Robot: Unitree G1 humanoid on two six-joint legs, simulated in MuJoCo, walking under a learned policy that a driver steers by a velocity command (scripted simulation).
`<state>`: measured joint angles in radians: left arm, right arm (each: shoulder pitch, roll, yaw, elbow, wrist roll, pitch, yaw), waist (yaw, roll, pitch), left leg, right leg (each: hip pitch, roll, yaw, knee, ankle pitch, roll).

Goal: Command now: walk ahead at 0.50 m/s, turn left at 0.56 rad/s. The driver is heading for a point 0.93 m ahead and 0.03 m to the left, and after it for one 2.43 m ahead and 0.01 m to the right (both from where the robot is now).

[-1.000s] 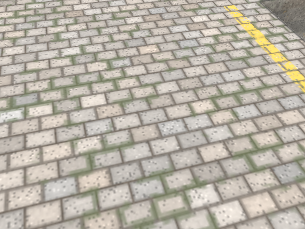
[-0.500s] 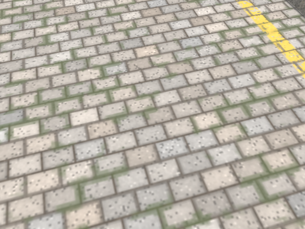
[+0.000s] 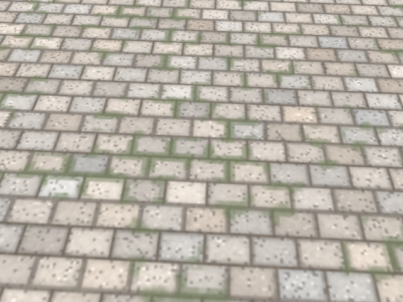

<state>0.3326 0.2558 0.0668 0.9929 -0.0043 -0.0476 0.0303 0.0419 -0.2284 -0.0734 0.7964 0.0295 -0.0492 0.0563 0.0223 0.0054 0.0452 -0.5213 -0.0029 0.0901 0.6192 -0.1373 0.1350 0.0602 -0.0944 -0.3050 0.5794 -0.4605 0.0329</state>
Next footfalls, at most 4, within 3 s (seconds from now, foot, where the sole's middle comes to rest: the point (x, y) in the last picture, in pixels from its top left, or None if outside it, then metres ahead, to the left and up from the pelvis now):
0.48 right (234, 290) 0.49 -0.07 -0.75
1.00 left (143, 228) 0.69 0.24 -0.75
1.48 right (212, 164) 0.98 0.00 -0.75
1.96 left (157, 155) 1.02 0.22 -0.75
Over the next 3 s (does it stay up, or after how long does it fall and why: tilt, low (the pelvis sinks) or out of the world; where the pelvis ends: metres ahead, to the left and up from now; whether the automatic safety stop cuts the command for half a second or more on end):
stays up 0.92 0.10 0.02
